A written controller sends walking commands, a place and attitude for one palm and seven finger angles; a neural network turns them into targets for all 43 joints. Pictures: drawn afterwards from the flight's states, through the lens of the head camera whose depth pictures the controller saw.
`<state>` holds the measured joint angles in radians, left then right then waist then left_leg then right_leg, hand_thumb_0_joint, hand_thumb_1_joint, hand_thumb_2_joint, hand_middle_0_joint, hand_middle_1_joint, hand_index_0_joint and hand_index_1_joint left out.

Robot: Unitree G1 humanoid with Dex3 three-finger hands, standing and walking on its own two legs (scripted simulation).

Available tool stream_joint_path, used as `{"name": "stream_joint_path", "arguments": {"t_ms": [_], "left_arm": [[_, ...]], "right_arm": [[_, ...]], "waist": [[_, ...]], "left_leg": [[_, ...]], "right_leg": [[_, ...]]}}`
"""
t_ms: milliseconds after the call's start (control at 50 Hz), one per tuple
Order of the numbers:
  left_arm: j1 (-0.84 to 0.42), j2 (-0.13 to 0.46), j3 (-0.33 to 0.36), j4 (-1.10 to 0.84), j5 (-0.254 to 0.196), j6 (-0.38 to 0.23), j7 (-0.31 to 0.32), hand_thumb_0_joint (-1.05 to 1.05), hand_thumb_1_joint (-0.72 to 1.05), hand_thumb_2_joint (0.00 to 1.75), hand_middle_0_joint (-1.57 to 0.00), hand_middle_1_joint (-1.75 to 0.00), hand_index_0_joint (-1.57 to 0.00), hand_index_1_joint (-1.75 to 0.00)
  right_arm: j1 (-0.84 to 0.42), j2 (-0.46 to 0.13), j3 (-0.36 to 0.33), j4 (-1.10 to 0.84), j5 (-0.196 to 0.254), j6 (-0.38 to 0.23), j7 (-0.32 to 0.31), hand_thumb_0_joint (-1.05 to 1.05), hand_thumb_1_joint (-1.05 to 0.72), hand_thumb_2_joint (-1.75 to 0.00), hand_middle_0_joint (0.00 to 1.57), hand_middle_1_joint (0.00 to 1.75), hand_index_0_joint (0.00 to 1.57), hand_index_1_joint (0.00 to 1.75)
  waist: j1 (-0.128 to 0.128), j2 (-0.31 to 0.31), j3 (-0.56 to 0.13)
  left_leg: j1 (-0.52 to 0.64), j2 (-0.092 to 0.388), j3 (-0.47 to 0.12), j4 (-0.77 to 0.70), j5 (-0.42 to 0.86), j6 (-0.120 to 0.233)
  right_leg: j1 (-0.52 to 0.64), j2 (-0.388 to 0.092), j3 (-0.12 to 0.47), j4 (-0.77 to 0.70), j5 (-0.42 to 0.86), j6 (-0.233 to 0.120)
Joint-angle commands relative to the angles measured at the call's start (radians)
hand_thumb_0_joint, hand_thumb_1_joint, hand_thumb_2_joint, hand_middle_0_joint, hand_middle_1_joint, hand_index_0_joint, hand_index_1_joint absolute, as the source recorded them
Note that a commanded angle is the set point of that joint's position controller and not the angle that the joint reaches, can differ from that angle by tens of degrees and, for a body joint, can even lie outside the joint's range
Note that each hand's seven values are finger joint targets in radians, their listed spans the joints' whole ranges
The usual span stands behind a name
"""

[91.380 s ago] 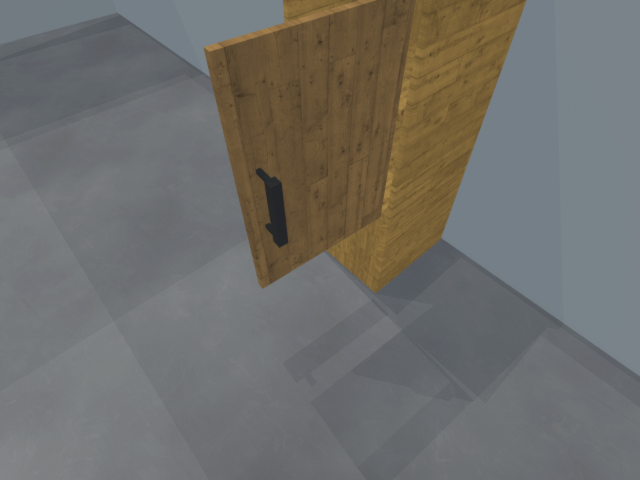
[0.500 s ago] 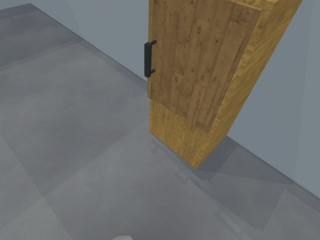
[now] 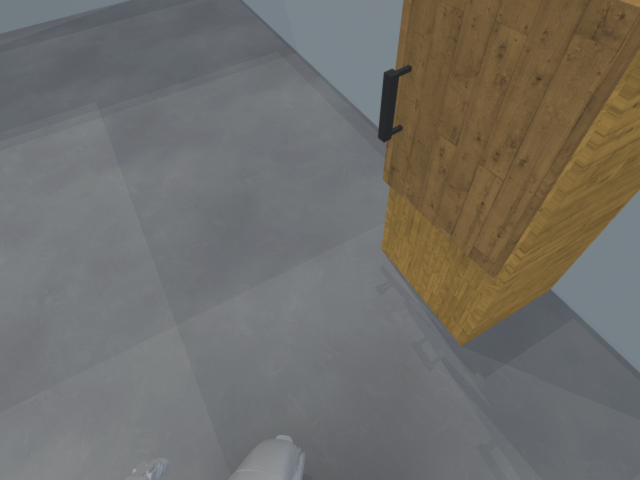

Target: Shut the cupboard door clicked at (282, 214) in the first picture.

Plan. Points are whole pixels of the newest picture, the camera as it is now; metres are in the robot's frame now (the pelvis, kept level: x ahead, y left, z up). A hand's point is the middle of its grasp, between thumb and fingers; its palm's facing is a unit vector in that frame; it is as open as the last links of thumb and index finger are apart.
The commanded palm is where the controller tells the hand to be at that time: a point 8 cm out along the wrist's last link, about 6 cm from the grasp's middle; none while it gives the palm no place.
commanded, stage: walk to a spot facing it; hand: left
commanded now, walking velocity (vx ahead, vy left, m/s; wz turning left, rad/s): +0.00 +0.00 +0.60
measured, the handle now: (395, 104) +0.86 -0.13 -0.06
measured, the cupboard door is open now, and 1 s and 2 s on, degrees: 5 5 5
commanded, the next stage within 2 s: none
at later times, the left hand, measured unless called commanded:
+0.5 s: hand out of the picture +0.00 +0.22 -0.16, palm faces +0.36 -0.89 -0.27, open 7.4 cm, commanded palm none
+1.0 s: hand out of the picture -0.05 +0.15 -0.18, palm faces +0.65 -0.73 -0.20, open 7.4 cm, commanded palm none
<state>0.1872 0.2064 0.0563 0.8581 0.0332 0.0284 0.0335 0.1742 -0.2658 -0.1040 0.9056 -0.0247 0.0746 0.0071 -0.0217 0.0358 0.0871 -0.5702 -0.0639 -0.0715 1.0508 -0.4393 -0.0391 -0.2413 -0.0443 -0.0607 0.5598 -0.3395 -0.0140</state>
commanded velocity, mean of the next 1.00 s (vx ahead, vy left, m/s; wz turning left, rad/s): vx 0.05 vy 0.00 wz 0.60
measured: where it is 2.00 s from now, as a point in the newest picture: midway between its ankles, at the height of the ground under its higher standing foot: (284, 463)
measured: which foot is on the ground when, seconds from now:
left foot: up 0.00-0.26, down 0.28-0.62, up 0.64-0.98, down 1.00-1.00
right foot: down 0.00-0.28, up 0.30-0.60, down 0.62-1.00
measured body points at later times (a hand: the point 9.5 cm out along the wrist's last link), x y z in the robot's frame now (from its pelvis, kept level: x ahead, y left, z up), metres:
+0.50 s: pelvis +0.00 -0.01 +0.00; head +0.05 +0.01 +0.44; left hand -0.02 +0.26 -0.14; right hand +0.19 -0.21 -0.14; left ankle -0.02 +0.11 -0.73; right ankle +0.05 -0.15 -0.68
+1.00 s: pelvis +0.02 -0.04 -0.01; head +0.04 +0.01 +0.43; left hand -0.09 +0.19 -0.16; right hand +0.23 -0.19 -0.15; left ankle -0.07 +0.03 -0.74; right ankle +0.08 -0.14 -0.73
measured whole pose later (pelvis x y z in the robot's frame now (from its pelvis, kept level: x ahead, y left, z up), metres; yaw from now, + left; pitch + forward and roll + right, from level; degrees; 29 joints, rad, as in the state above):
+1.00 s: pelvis +0.02 -0.04 -0.01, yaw +40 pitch +1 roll +0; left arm 0.24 0.21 0.07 0.86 0.03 0.02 0.01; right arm 0.20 -0.21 -0.06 0.90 -0.02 0.05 0.03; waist -0.01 -0.05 0.08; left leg -0.28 0.02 0.07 0.61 -0.38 0.00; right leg -0.29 -0.18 -0.30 0.68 -0.40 0.03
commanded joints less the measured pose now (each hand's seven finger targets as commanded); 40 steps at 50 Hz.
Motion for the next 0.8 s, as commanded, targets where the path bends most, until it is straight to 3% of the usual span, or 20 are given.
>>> {"name": "stream_joint_path", "arguments": {"t_ms": [0,100,160,200,220,240,260,280,300,320,380,500,540,560,580,600,620,640,700,780], "left_arm": [[0.004,0.177,0.045,-0.072,0.002,-0.037,0.010,0.00,0.90,0.90,-0.20,-0.30,-0.20,-0.30],[0.150,0.204,0.056,-0.027,0.001,-0.032,0.006,0.00,0.90,0.90,-0.20,-0.30,-0.20,-0.30],[0.150,0.213,0.066,-0.027,0.004,-0.031,0.006,0.00,0.90,0.90,-0.20,-0.30,-0.20,-0.30],[0.132,0.213,0.068,-0.028,-0.001,-0.031,0.003,0.00,0.90,0.90,-0.20,-0.30,-0.20,-0.30],[0.128,0.207,0.064,-0.034,-0.010,-0.029,0.001,0.00,0.90,0.90,-0.20,-0.30,-0.20,-0.30],[0.132,0.148,0.053,-0.065,-0.019,-0.024,-0.006,0.00,0.90,0.90,-0.20,-0.30,-0.20,-0.30],[0.069,0.104,0.027,-0.105,-0.016,-0.018,-0.004,0.00,0.90,0.90,-0.20,-0.30,-0.20,-0.30],[0.032,0.139,0.031,-0.117,-0.009,-0.006,0.002,0.00,0.90,0.90,-0.20,-0.30,-0.20,-0.30],[0.001,0.128,0.035,-0.114,-0.008,-0.002,0.002,0.00,0.90,0.90,-0.20,-0.30,-0.20,-0.30],[-0.007,0.132,0.040,-0.093,-0.008,0.002,-0.002,0.00,0.90,0.90,-0.20,-0.30,-0.20,-0.30],[0.026,0.127,0.043,-0.075,-0.011,0.010,-0.015,0.00,0.90,0.90,-0.20,-0.30,-0.20,-0.30],[0.078,0.109,0.042,-0.069,-0.011,0.004,-0.022,0.00,0.90,0.90,-0.20,-0.30,-0.20,-0.30],[0.144,0.111,0.047,-0.055,-0.011,-0.006,-0.021,0.00,0.90,0.90,-0.20,-0.30,-0.20,-0.30],[0.185,0.142,0.056,-0.049,-0.008,-0.017,-0.018,0.00,0.90,0.90,-0.20,-0.30,-0.20,-0.30],[0.207,0.230,0.071,-0.057,0.009,-0.033,-0.008,0.00,0.90,0.90,-0.20,-0.30,-0.20,-0.30],[0.171,0.292,0.075,-0.076,0.008,-0.029,-0.005,0.00,0.90,0.90,-0.20,-0.30,-0.20,-0.30],[0.116,0.256,0.064,-0.087,0.001,-0.025,-0.002,0.00,0.90,0.90,-0.20,-0.30,-0.20,-0.30],[0.050,0.196,0.059,-0.103,0.002,-0.030,0.004,0.00,0.90,0.90,-0.20,-0.30,-0.20,-0.30],[-0.025,0.150,0.041,-0.118,0.002,-0.031,0.004,0.00,0.90,0.90,-0.20,-0.30,-0.20,-0.30],[0.076,0.175,0.052,-0.082,0.000,-0.035,0.007,0.00,0.90,0.90,-0.20,-0.30,-0.20,-0.30]], "right_arm": [[-0.008,-0.029,0.009,-0.094,0.007,-0.021,0.020,0.00,-0.90,-0.90,0.20,0.30,0.20,0.30],[-0.110,-0.007,0.029,-0.116,0.008,-0.020,0.024,0.00,-0.90,-0.90,0.20,0.30,0.20,0.30],[-0.098,-0.014,0.033,-0.119,0.010,-0.027,0.019,0.00,-0.90,-0.90,0.20,0.30,0.20,0.30],[-0.034,-0.037,0.027,-0.101,0.007,-0.035,0.018,0.00,-0.90,-0.90,0.20,0.30,0.20,0.30],[0.045,-0.073,0.019,-0.078,0.001,-0.043,0.017,0.00,-0.90,-0.90,0.20,0.30,0.20,0.30],[0.104,-0.183,-0.007,-0.066,-0.007,-0.054,0.010,0.00,-0.90,-0.90,0.20,0.30,0.20,0.30],[0.171,-0.241,-0.021,-0.048,0.005,-0.049,-0.002,0.00,-0.90,-0.90,0.20,0.30,0.20,0.30],[0.175,-0.219,-0.011,-0.034,0.004,-0.040,-0.007,0.00,-0.90,-0.90,0.20,0.30,0.20,0.30],[0.130,-0.186,-0.002,-0.048,-0.001,-0.046,-0.018,0.00,-0.90,-0.90,0.20,0.30,0.20,0.30],[0.076,-0.175,0.002,-0.065,-0.005,-0.047,-0.027,0.00,-0.90,-0.90,0.20,0.30,0.20,0.30],[-0.010,-0.151,0.014,-0.088,-0.006,-0.048,-0.029,0.00,-0.90,-0.90,0.20,0.30,0.20,0.30],[-0.053,-0.170,0.002,-0.104,-0.010,-0.036,-0.019,0.00,-0.90,-0.90,0.20,0.30,0.20,0.30],[-0.080,-0.155,-0.004,-0.116,-0.004,-0.032,-0.015,0.00,-0.90,-0.90,0.20,0.30,0.20,0.30],[-0.084,-0.125,-0.002,-0.123,0.003,-0.032,-0.012,0.00,-0.90,-0.90,0.20,0.30,0.20,0.30],[-0.049,-0.052,0.004,-0.136,0.013,-0.034,-0.006,0.00,-0.90,-0.90,0.20,0.30,0.20,0.30],[-0.050,-0.050,0.000,-0.150,0.008,-0.030,-0.002,0.00,-0.90,-0.90,0.20,0.30,0.20,0.30],[-0.036,-0.070,-0.005,-0.139,0.000,-0.022,0.004,0.00,-0.90,-0.90,0.20,0.30,0.20,0.30],[-0.026,-0.064,-0.007,-0.119,-0.003,-0.019,0.005,0.00,-0.90,-0.90,0.20,0.30,0.20,0.30],[0.016,-0.046,0.001,-0.084,0.002,-0.015,0.022,0.00,-0.90,-0.90,0.20,0.30,0.20,0.30],[-0.033,-0.005,0.020,-0.087,0.007,-0.016,0.025,0.00,-0.90,-0.90,0.20,0.30,0.20,0.30]], "waist": [[0.000,-0.223,-0.071],[0.071,-0.237,-0.084],[0.067,-0.248,-0.111],[0.024,-0.215,-0.142],[-0.020,-0.130,-0.193],[-0.049,0.154,-0.249],[-0.080,0.276,-0.261],[-0.078,0.138,-0.239],[-0.063,0.124,-0.187],[-0.051,0.162,-0.157],[-0.007,0.134,-0.093],[0.022,0.150,-0.079],[0.060,0.132,-0.089],[0.083,0.047,-0.103],[0.093,-0.237,-0.125],[0.092,-0.379,-0.114],[0.060,-0.263,-0.089],[0.026,-0.276,-0.068],[-0.017,-0.240,-0.077],[0.037,-0.214,-0.120]], "left_leg": [[-0.029,0.066,0.076,0.034,0.005,-0.019],[0.049,0.055,0.157,-0.179,0.001,-0.006],[0.121,0.064,0.167,-0.317,0.007,0.011],[0.266,0.053,0.174,-0.491,0.121,0.027],[0.448,0.079,0.135,-0.611,0.330,0.043],[0.672,0.327,-0.174,-0.631,0.703,0.148],[0.721,0.482,-0.344,-0.625,1.141,0.273],[0.656,0.484,-0.242,-0.616,0.993,0.296],[0.571,0.420,-0.217,-0.638,0.866,0.272],[0.516,0.385,-0.221,-0.640,0.793,0.255],[0.410,0.299,-0.153,-0.666,0.629,0.209],[0.250,0.244,-0.183,-0.676,0.340,0.179],[0.150,0.210,-0.187,-0.612,0.282,0.152],[0.074,0.149,-0.152,-0.525,0.196,0.112],[-0.051,0.017,-0.033,-0.275,-0.029,0.040],[-0.037,-0.021,0.011,0.019,-0.189,0.016],[-0.013,0.030,-0.035,0.175,-0.143,0.029],[-0.038,0.057,-0.044,0.233,-0.074,0.026],[0.011,0.086,0.028,0.209,0.019,-0.006],[0.055,0.082,0.106,-0.054,-0.016,-0.020]], "right_leg": [[0.154,-0.253,0.053,-0.125,0.676,-0.110],[0.246,-0.273,0.011,-0.093,0.796,-0.096],[0.257,-0.307,0.001,-0.046,0.800,-0.101],[0.205,-0.293,-0.049,0.058,0.778,-0.062],[0.101,-0.268,-0.091,0.200,0.672,-0.019],[-0.194,-0.139,-0.128,0.411,0.122,0.054],[-0.350,-0.065,-0.046,0.560,-0.334,0.079],[-0.332,-0.089,0.029,0.596,-0.309,0.062],[-0.340,-0.090,0.037,0.588,-0.244,0.068],[-0.340,-0.089,0.048,0.599,-0.202,0.076],[-0.287,-0.060,0.040,0.526,-0.113,0.082],[-0.097,0.014,-0.010,0.222,-0.063,0.079],[0.053,0.030,-0.023,0.055,0.056,0.076],[0.153,-0.013,0.018,-0.071,0.103,0.067],[0.220,-0.255,0.297,-0.260,0.024,0.000],[0.086,-0.446,0.480,-0.331,0.044,-0.109],[-0.017,-0.436,0.408,-0.334,-0.050,-0.142],[-0.030,-0.377,0.361,-0.325,-0.026,-0.132],[-0.009,-0.281,0.101,-0.234,0.225,-0.099],[0.152,-0.295,0.005,-0.171,0.478,-0.106]]}}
